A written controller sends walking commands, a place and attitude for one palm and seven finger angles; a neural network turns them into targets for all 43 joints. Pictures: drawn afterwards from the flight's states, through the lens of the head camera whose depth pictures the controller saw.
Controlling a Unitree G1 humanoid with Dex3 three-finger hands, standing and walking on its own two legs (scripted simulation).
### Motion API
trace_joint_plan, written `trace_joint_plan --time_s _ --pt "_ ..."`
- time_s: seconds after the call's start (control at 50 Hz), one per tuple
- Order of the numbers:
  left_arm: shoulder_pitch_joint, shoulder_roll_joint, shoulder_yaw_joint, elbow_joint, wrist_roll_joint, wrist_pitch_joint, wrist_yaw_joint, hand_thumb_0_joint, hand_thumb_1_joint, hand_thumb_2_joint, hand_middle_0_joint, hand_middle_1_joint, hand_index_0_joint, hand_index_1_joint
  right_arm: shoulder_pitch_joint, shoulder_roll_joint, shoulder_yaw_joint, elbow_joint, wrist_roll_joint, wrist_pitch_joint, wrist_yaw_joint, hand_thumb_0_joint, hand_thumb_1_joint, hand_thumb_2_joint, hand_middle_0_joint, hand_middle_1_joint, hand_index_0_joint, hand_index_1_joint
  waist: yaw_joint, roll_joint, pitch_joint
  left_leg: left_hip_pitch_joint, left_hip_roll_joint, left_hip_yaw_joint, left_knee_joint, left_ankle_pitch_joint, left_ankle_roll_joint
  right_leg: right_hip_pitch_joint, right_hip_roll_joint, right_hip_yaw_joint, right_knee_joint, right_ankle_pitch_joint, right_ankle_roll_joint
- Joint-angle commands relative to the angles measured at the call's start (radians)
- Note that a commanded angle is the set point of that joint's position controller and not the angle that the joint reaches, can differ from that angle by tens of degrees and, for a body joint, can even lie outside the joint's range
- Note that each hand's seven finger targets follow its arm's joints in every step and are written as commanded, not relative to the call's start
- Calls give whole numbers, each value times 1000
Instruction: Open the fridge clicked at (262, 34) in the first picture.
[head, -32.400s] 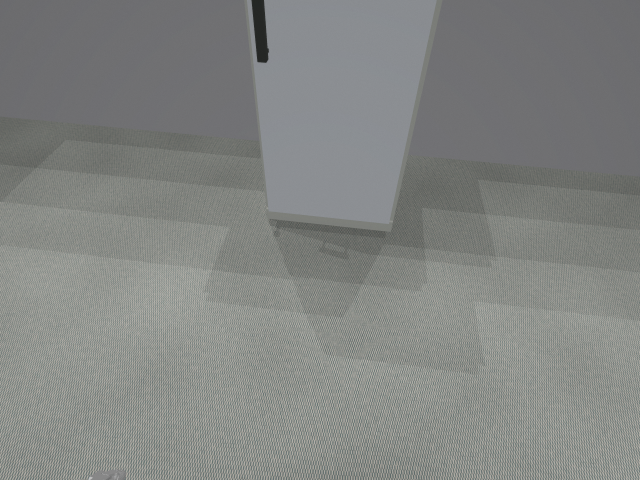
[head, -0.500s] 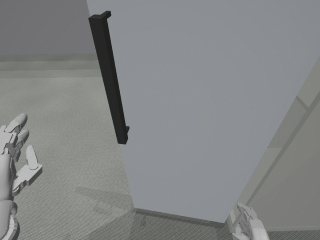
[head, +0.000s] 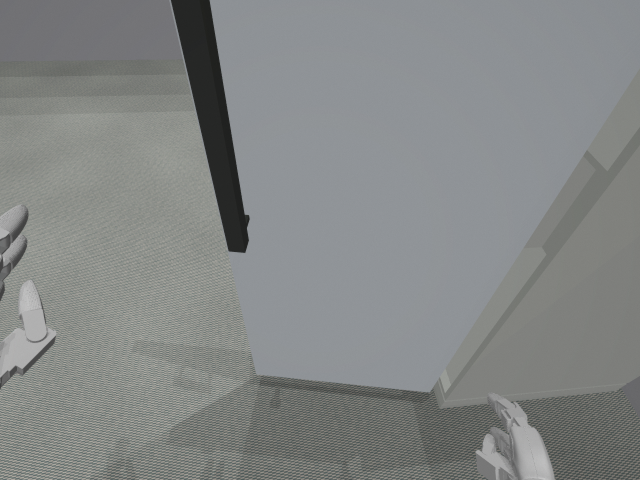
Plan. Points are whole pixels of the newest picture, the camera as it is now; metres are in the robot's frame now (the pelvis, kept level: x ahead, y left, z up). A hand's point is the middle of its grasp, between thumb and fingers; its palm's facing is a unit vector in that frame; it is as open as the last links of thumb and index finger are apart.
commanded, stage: step back with the hand held close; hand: left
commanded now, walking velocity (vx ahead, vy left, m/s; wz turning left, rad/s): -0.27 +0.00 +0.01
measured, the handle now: (224, 136) +0.48 +0.17 +0.19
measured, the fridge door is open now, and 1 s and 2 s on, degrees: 79 79 79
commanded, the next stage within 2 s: stop stepping back and stand still in 0.90 s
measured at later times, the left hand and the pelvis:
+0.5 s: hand out of the picture +0.13 +0.29 +0.17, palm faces +0.50 -0.74 -0.45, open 7.4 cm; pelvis -0.06 +0.01 -0.01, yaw +4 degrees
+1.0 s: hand out of the picture +0.06 +0.28 +0.17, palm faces +0.36 -0.84 -0.40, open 7.4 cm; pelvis -0.15 +0.03 -0.01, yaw -4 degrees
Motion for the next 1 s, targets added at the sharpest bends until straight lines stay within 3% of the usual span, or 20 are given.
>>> trace_joint_plan --time_s 0.0,0.1,0.24,0.28,0.34,0.42,0.48,0.52,0.54,0.58,0.62,0.64,0.68,0.72,0.84,0.88,0.92,0.94,0.96,0.98 --pt "-51 151 139 -197 8 -84 32 0 900 900 -200 -300 -200 -300 -96 -132 -41 -170 5 -67 -7 0 -900 -900 200 300 200 300 8 110 -107 -118 113 -166 -193 -169 31 100 17 29 42 38 -24" --pt "-71 141 140 -209 27 -107 36 0 900 900 -200 -300 -200 -300 -77 -132 -47 -166 6 -96 -2 0 -900 -900 200 300 200 300 2 79 -78 -240 103 -175 -174 -399 36 88 6 61 20 -104 -36" --pt "-106 161 133 -254 27 -137 62 0 900 900 -200 -300 -200 -300 -45 -118 -38 -115 -7 -128 -4 0 -900 -900 200 300 200 300 -14 12 -82 -7 48 -138 6 -286 -8 -211 -65 113 -114 -269 -79" --pt "-128 169 141 -269 31 -143 66 0 900 900 -200 -300 -200 -300 -57 -127 -39 -111 -11 -140 -10 0 -900 -900 200 300 200 300 -14 105 -81 -56 90 -203 -111 -352 3 -160 -11 67 -40 -245 -55" --pt "-114 152 165 -239 49 -153 57 0 900 900 -200 -300 -200 -300 -67 -139 -50 -122 -7 -157 -11 0 -900 -900 200 300 200 300 7 286 -116 -346 239 -380 -378 -615 73 165 115 7 317 -106 -27" --pt "-33 147 154 -210 32 -148 38 0 900 900 -200 -300 -200 -300 -73 -116 -49 -123 -10 -151 12 0 -900 -900 200 300 200 300 7 149 -77 -270 174 -286 -247 -435 44 90 90 45 95 -158 -64" --pt "-56 184 152 -256 12 -161 37 0 900 900 -200 -300 -200 -300 -68 -93 -42 -96 -23 -136 25 0 -900 -900 200 300 200 300 -8 30 -109 11 55 -119 12 -129 -41 -155 -90 252 -142 -21 -135" --pt "-122 175 111 -252 13 -155 43 0 900 900 -200 -300 -200 -300 -50 -93 -53 -75 -1 -133 17 0 -900 -900 200 300 200 300 -18 -175 -181 180 6 -65 212 -58 -53 -267 -167 272 -165 120 -146" --pt "-121 194 123 -243 20 -147 49 0 900 900 -200 -300 -200 -300 -59 -91 -52 -76 -3 -127 12 0 -900 -900 200 300 200 300 -20 -170 -169 174 6 -61 242 -38 -48 -275 -182 267 -149 210 -144" --pt "-149 208 130 -232 24 -135 49 0 900 900 -200 -300 -200 -300 -79 -89 -45 -79 -10 -109 2 0 -900 -900 200 300 200 300 -27 -76 -133 129 27 -72 132 112 -46 -215 -135 213 -63 362 -108" --pt "-123 202 142 -207 24 -134 44 0 900 900 -200 -300 -200 -300 -84 -112 -46 -95 -6 -98 -8 0 -900 -900 200 300 200 300 -14 52 -133 110 99 -150 -41 305 -12 -148 19 121 17 296 -38" --pt "-104 209 158 -224 16 -138 38 0 900 900 -200 -300 -200 -300 -95 -117 -46 -108 -5 -97 -6 0 -900 -900 200 300 200 300 -3 156 -188 77 172 -239 -150 278 12 -64 84 63 129 136 -22" --pt "-119 211 178 -276 19 -150 24 0 900 900 -200 -300 -200 -300 -124 -133 -62 -127 -28 -121 2 0 -900 -900 200 300 200 300 16 300 -227 -120 321 -431 -373 -141 71 75 149 88 469 -247 -25" --pt "-61 186 180 -263 6 -137 29 0 900 900 -200 -300 -200 -300 -85 -102 -68 -112 -24 -126 20 0 -900 -900 200 300 200 300 17 149 -194 -101 291 -338 -354 -212 96 8 122 79 473 -269 -51" --pt "-31 158 113 -289 -20 -112 34 0 900 900 -200 -300 -200 -300 -72 -102 -57 -87 -24 -126 36 0 -900 -900 200 300 200 300 8 220 -228 27 207 -199 -363 -193 -54 89 108 -22 -24 -233 -81" --pt "-57 209 131 -284 -13 -123 34 0 900 900 -200 -300 -200 -300 -37 -94 -57 -71 -26 -100 30 0 -900 -900 200 300 200 300 -9 72 -213 156 121 -87 -132 -50 -89 -33 -13 85 -237 -123 -119" --pt "-151 256 141 -277 -10 -141 46 0 900 900 -200 -300 -200 -300 -52 -72 -37 -61 -28 -96 21 0 -900 -900 200 300 200 300 -20 -119 -160 255 39 -59 233 -77 -89 -338 -268 255 -315 12 -188" --pt "-190 248 126 -232 5 -139 47 0 900 900 -200 -300 -200 -300 -57 -76 -32 -57 -37 -109 15 0 -900 -900 200 300 200 300 -14 -122 -120 208 19 -50 310 -155 -95 -375 -266 182 -278 5 -183" --pt "-164 186 73 -178 8 -121 35 0 900 900 -200 -300 -200 -300 -56 -84 -51 -44 -14 -114 12 0 -900 -900 200 300 200 300 -28 -230 -100 152 -19 -67 362 -147 -80 -338 -227 130 -224 82 -179" --pt "-168 206 90 -182 11 -110 32 0 900 900 -200 -300 -200 -300 -82 -92 -45 -55 -8 -117 8 0 -900 -900 200 300 200 300 -29 -228 -81 103 -12 -55 319 -118 -72 -280 -206 97 -161 255 -162"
